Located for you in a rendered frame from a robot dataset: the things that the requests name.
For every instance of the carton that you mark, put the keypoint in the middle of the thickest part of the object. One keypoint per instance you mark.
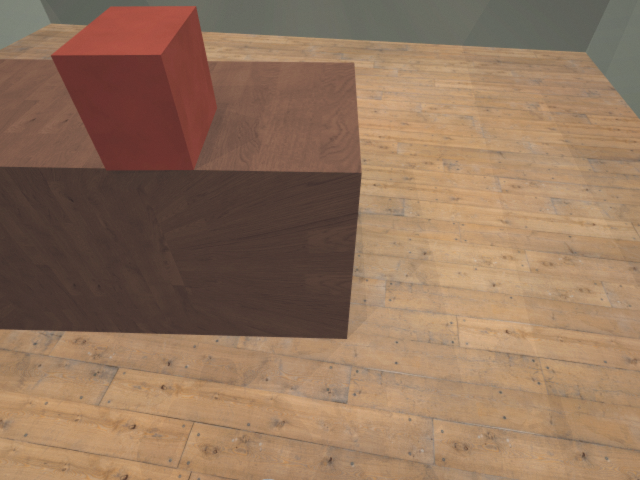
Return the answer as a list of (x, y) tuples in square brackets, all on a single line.
[(140, 81)]

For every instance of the pedestal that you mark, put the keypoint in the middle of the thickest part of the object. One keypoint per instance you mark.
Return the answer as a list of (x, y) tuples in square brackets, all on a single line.
[(257, 240)]

